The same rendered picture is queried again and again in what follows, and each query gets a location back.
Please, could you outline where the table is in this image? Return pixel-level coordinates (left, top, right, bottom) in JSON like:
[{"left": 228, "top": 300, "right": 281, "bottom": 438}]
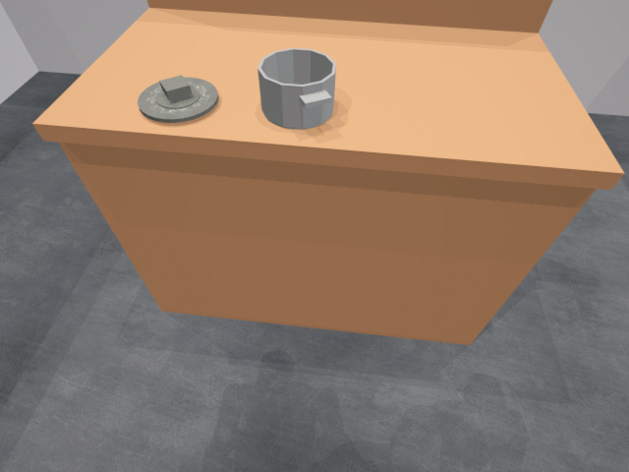
[{"left": 32, "top": 0, "right": 625, "bottom": 345}]

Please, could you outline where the pot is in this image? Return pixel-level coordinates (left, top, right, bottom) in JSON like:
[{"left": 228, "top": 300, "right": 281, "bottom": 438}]
[{"left": 257, "top": 48, "right": 336, "bottom": 130}]

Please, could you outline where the knob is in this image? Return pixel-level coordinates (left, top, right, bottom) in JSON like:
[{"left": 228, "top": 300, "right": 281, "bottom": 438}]
[{"left": 159, "top": 75, "right": 192, "bottom": 100}]

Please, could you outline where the lid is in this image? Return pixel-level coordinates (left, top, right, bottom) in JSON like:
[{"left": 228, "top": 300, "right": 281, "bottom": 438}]
[{"left": 138, "top": 77, "right": 218, "bottom": 123}]

